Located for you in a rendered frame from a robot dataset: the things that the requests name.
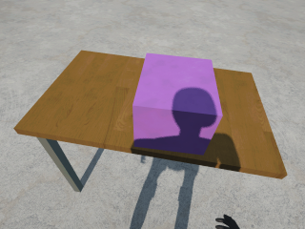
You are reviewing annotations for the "table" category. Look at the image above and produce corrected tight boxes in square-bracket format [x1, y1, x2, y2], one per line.
[13, 50, 288, 193]

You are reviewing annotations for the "robot right hand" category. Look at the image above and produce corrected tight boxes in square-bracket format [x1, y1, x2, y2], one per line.
[215, 214, 240, 229]

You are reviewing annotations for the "carton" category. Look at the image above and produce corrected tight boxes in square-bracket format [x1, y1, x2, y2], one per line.
[132, 52, 223, 156]

